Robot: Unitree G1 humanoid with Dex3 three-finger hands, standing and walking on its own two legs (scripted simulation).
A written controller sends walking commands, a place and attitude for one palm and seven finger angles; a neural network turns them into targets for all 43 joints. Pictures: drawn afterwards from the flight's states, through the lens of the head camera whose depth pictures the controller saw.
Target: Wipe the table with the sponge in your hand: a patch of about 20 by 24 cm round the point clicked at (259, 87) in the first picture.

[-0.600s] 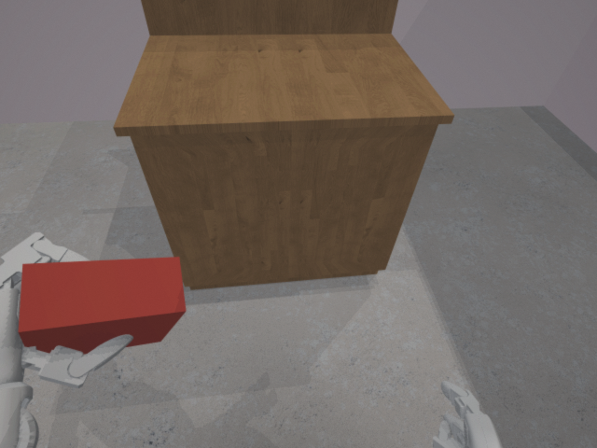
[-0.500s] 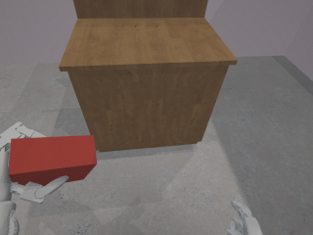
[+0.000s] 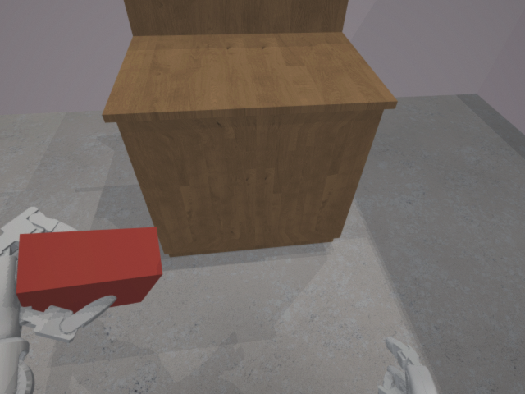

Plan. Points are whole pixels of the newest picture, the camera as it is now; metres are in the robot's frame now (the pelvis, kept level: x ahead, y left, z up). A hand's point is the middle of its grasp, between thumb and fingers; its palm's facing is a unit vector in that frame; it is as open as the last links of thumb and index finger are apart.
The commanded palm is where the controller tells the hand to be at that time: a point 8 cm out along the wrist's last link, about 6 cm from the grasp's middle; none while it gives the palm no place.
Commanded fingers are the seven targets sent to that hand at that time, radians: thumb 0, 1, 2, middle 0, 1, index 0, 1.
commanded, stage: turn to face it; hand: left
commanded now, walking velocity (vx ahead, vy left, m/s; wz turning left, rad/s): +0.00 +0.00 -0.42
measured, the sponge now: (112, 272) +0.23 +0.20 +0.13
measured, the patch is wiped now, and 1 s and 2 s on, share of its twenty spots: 0.00 0.00 0.00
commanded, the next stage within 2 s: take the last steps up to it in 0.92 s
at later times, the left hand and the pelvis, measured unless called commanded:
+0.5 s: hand (106, 258) +0.23 +0.21 +0.15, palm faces +0.30 -0.86 -0.42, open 9.9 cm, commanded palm +0.18 +0.25 +0.18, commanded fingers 0.00 0.10 1.30 -1.20 -1.60 -1.20 -1.60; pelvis -0.01 -0.01 -0.01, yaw -6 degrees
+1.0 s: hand (111, 257) +0.23 +0.20 +0.16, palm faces +0.29 -0.86 -0.43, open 9.9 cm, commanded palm +0.19 +0.24 +0.18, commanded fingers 0.00 0.10 1.30 -1.20 -1.60 -1.20 -1.60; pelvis -0.02 -0.01 -0.02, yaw -11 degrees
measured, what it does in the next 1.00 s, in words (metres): stands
